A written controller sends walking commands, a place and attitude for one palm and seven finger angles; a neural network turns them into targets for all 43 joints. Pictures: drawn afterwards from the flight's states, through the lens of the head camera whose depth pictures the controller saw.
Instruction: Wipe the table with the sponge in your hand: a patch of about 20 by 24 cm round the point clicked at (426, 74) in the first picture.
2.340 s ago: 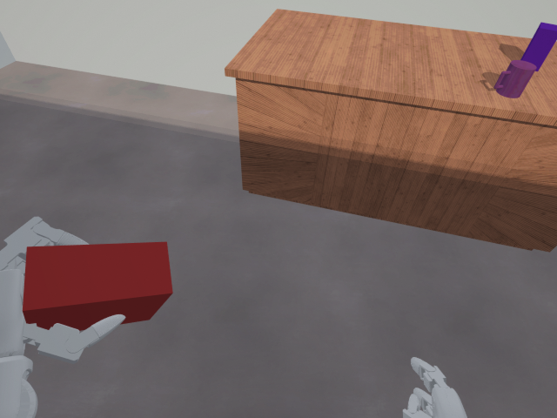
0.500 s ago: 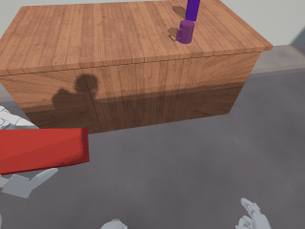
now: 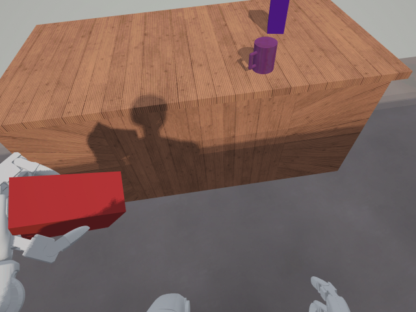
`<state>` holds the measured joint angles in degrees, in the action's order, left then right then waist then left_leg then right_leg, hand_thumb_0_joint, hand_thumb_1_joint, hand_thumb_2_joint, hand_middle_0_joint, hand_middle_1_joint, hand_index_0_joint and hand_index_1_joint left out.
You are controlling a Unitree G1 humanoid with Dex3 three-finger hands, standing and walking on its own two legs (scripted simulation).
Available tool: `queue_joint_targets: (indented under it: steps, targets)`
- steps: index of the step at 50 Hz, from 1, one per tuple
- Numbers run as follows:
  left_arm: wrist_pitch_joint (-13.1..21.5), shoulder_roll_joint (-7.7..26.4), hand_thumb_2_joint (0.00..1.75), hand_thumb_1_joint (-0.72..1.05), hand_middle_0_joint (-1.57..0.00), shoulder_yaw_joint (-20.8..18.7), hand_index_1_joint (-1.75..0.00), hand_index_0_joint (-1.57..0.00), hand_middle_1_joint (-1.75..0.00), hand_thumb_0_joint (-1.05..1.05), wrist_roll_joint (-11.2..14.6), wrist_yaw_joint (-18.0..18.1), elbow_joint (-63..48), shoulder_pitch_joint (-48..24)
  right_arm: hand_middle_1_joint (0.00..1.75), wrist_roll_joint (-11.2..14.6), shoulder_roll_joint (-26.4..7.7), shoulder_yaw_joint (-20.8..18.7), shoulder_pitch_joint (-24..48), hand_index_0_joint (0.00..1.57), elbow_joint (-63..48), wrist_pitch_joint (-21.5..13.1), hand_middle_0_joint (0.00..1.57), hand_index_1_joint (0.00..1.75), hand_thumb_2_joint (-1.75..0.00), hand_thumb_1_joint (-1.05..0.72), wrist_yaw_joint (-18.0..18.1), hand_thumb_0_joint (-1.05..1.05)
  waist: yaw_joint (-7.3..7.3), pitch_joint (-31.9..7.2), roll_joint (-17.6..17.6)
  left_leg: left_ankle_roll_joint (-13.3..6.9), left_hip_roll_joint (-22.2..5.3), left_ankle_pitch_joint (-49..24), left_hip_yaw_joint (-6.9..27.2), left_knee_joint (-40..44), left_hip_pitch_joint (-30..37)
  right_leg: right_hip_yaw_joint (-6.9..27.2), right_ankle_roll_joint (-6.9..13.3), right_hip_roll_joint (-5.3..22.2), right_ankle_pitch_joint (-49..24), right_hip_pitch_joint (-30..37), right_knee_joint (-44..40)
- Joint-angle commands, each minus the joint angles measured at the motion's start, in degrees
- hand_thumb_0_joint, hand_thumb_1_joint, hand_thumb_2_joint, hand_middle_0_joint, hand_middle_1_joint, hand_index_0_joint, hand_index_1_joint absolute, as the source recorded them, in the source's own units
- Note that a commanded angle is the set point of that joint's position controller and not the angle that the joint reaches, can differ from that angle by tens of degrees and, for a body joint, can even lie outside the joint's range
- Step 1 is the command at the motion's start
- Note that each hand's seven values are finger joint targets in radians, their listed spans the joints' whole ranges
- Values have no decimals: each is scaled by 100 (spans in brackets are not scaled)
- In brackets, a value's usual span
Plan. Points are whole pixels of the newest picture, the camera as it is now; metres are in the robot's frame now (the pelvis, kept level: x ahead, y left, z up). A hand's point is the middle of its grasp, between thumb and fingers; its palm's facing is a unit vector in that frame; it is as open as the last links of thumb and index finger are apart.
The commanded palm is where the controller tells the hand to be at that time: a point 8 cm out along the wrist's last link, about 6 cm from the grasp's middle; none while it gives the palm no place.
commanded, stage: turn to face it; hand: left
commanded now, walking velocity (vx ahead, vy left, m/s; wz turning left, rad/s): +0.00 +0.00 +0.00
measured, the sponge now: (84, 205) +0.24 +0.20 +0.15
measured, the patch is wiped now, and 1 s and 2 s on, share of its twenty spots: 0.00 0.00 0.00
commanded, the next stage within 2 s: take the last steps up to it in 0.66 s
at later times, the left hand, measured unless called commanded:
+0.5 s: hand (111, 147) +0.33 +0.17 +0.18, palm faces +0.33 -0.81 -0.48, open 10.2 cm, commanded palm +0.28 +0.22 +0.18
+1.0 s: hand (139, 143) +0.34 +0.13 +0.17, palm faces +0.25 -0.87 -0.43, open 10.2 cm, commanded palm +0.30 +0.18 +0.18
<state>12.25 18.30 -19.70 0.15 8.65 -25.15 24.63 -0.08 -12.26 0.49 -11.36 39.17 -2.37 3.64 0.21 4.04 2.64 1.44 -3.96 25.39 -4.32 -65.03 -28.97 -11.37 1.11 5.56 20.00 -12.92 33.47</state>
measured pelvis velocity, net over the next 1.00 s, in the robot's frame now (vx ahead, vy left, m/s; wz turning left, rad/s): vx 0.09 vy -0.07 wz -0.20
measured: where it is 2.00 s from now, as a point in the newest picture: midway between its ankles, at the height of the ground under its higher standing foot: (243, 302)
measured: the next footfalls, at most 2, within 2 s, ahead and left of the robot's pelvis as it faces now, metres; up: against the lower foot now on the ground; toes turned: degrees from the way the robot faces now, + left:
left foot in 0.18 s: +0.17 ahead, +0.12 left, +0.00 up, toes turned +10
right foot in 0.46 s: +0.13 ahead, -0.16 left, +0.00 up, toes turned -15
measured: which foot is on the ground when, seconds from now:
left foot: up 0.00-0.16, down 0.18-0.48, up 0.50-0.78, down 0.80-1.00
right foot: down 0.00-0.18, up 0.20-0.44, down 0.46-1.00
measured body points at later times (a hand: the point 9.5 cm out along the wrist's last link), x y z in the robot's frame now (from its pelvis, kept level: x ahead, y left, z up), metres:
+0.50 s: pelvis +0.09 -0.04 -0.01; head +0.12 -0.07 +0.44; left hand +0.30 +0.21 +0.21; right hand +0.27 -0.25 -0.10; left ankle +0.13 +0.11 -0.73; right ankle +0.11 -0.14 -0.73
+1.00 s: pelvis +0.09 -0.07 +0.00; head +0.08 -0.07 +0.45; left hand +0.32 +0.18 +0.20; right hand +0.18 -0.34 -0.08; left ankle +0.10 +0.06 -0.73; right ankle +0.09 -0.15 -0.73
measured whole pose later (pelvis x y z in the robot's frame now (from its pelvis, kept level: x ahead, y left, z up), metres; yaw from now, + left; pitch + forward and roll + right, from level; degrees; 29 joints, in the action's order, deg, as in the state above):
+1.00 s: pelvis +0.09 -0.07 +0.00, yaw -11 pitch -1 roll -1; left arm 11.8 21.4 -20.4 0.4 9.0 -25.3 28.6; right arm 0.1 -12.8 -0.4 -15.5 33.4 -3.5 4.5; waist -1.3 -2.1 1.3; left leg 1.1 -4.0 18.7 -3.8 -32.5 -13.2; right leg -4.8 1.3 -1.7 19.1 -15.3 31.7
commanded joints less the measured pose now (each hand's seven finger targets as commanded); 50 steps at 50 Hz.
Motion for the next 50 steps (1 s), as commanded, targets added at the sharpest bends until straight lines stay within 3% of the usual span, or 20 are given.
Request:
queue_joint_targets:
  steps: [1, 4, 6, 7, 9, 11, 15, 22, 23, 24, 25, 28, 30, 35, 38, 40, 43, 45, 48, 50]
  targets:
    - [473, 1318, 130, 10, -120, -939, -160, -120, -160, 0, 47, 217, -1653, -4, 30, -26, -282, -203, 637, 20, -1255, -265, 20, 30, -90, -90, 19, 0, 109, -861, -1222, -54, -84, -330, -362, 1646, -405, 770, 603, 1388, -4611, 1540, -906]
    - [471, 1253, 130, 10, -120, -953, -160, -120, -160, 0, 98, 273, -2065, 223, 30, -35, -245, -219, 580, 20, -1452, -265, 20, 30, -90, -90, 23, 0, 165, -1173, -1074, -82, 216, -1102, -770, 2954, 467, 636, 557, 1051, -4546, 1539, -614]
    - [483, 1321, 130, 10, -120, -964, -160, -120, -160, 0, 103, 328, -2252, 38, 30, -29, -348, -313, 359, 20, -1448, -268, 20, 30, -90, -90, 100, 0, -38, -1533, -704, -76, 397, -2193, -951, 3935, 1754, 525, 282, 734, -4307, 1154, 167]
    - [528, 1368, 130, 10, -120, -949, -160, -120, -160, 0, 106, 340, -2300, -116, 30, -7, -447, -381, 310, 20, -1481, -261, 20, 30, -90, -90, 140, 0, -109, -1695, -276, -175, 116, -2773, -650, 4089, 2581, 537, 107, 568, -3661, 660, 779]
    - [559, 1297, 130, 10, -120, -816, -160, -120, -160, 0, 164, 326, -2126, -359, 30, 74, -669, -467, 213, 20, -1500, -298, 20, 30, -90, -90, 69, 0, -31, -1823, 1188, -1252, -1949, -5452, 1836, 4019, 3715, 714, -172, -339, 1585, -1304, 2676]
    - [507, 1500, 130, 10, -120, -944, -160, -120, -160, 0, 174, 243, -1798, -486, 30, -23, -680, -413, 375, 20, -1402, -311, 20, 30, -90, -90, 5, 0, -92, -1484, 1269, -1465, -2283, -4408, 2140, 4386, 3026, 1308, -177, -223, 1512, -1693, 3416]
    - [426, 1163, 130, 10, -120, -732, -160, -120, -160, 0, 201, 98, -2267, -84, 30, 19, -618, -390, 391, 20, -1449, -486, 20, 30, -90, -90, -148, 0, 43, -1199, 1297, -930, -1633, -3667, 348, 4401, 2165, 809, -278, -146, 507, -1093, 1810]
    - [220, 1109, 130, 10, -120, -791, -160, -120, -160, 0, 227, 50, -1463, -148, 30, 74, -589, -324, 291, 20, -1545, -596, 20, 30, -90, -90, -134, 0, 57, -1092, 601, -298, -1359, -2076, -378, 3290, 1439, 417, -343, -387, -900, 152, -421]
    - [202, 1247, 130, 10, -120, -821, -160, -120, -160, 0, 174, 49, -1391, -349, 30, 71, -509, -307, 267, 20, -1575, -579, 20, 30, -90, -90, -112, 0, -29, -989, -187, -92, -916, -1249, -566, 2720, 1211, 1080, -151, -22, -1886, 103, -796]
    - [188, 1376, 130, 10, -120, -882, -160, -120, -160, 0, 189, 75, -1334, -537, 30, 57, -334, -218, 337, 20, -1609, -562, 20, 30, -90, -90, -85, 0, -101, -927, -1246, 118, -313, -124, -655, 2037, 665, 2279, 184, 744, -3241, 129, -1013]
    - [106, 1406, 130, 10, -120, -972, -160, -120, -160, 0, 267, 92, -1125, -306, 30, 64, -408, -298, 394, 20, -1614, -560, 20, 30, -90, -90, -78, 0, 80, -1071, -2259, 156, 113, 732, -251, 858, 233, 3321, 627, 1311, -3919, 196, -1359]
    - [205, 1386, 130, 10, -120, -923, -160, -120, -160, 0, 208, 127, -1607, -550, 30, 32, -225, -85, 644, 20, -1418, -459, 20, 30, -90, -90, -69, 0, -22, -1488, -1141, 198, 4, 469, 435, 103, -115, 2627, 866, 1260, -5025, 949, -794]
    - [267, 1355, 130, 10, -120, -969, -160, -120, -160, 0, 179, 160, -1466, -88, 30, -3, -280, -94, 615, 20, -1342, -360, 20, 30, -90, -90, -3, 0, -42, -1515, -1013, 165, 90, 217, 228, 720, 155, 2108, 765, 1013, -5153, 997, -787]
    - [332, 1373, 130, 10, -120, -1023, -160, -120, -160, 0, 193, 220, -1772, 316, 30, -9, -390, -196, 576, 20, -1541, -281, 20, 30, -90, -90, 33, 0, 95, -1625, -856, 60, 187, -263, 101, 2601, 732, 2192, 788, 868, -4209, 1118, -911]
    - [307, 1278, 130, 10, -120, -915, -160, -120, -160, 0, 207, 205, -1814, 309, 30, 26, -494, -279, 316, 20, -1586, -197, 20, 30, -90, -90, 4, 0, -46, -1649, -528, 15, 98, -1290, 140, 3970, 1562, 2050, 445, 577, -2899, 846, -860]
    - [347, 1390, 130, 10, -120, -898, -160, -120, -160, 0, 187, 200, -1759, 289, 30, 46, -715, -373, 362, 20, -1591, -218, 20, 30, -90, -90, 43, 0, 37, -1436, 185, -315, -584, -1950, 656, 4409, 1959, 1910, 95, -11, -1152, 306, -735]
    - [394, 1291, 130, 10, -120, -782, -160, -120, -160, 0, 162, 126, -1598, -28, 30, 12, -688, -257, 501, 20, -1581, -258, 20, 30, -90, -90, 72, 0, 15, -626, 1495, -841, -1332, -74, 1737, 5220, 1072, 1104, -23, -641, 578, -342, 346]
    - [376, 1175, 130, 10, -120, -624, -160, -120, -160, 0, 87, 131, -1272, 31, 30, 18, -662, -291, 347, 20, -1445, -338, 20, 30, -90, -90, 110, 0, -54, -354, 1075, -1008, -1385, 62, 1744, 5077, 970, 921, -47, -615, 567, -461, 516]
    - [319, 1154, 130, 10, -120, -530, -160, -120, -160, 0, 46, 118, -1397, -293, 30, 43, -777, -302, 350, 20, -1393, -444, 20, 30, -90, -90, 114, 0, -78, -430, 896, -730, -969, -474, 983, 4391, 980, 708, -77, -589, 128, 28, -503]
    - [310, 1114, 130, 10, -120, -483, -160, -120, -160, 0, 28, 124, -1214, -492, 30, 13, -722, -293, 324, 20, -1326, -457, 20, 30, -90, -90, 119, 0, -99, -420, 409, -523, -592, -21, 561, 3911, 417, 1334, 126, -239, 269, 453, -853]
